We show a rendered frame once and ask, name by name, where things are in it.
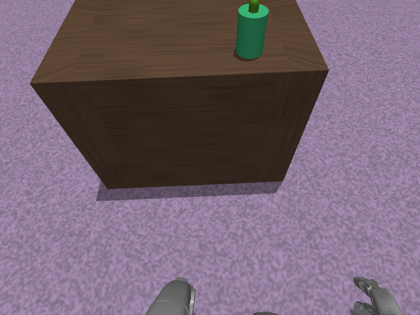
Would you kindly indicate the right robot hand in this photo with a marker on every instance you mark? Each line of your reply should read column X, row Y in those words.
column 382, row 301

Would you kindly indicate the bottle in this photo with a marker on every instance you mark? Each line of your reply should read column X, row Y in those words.
column 252, row 21

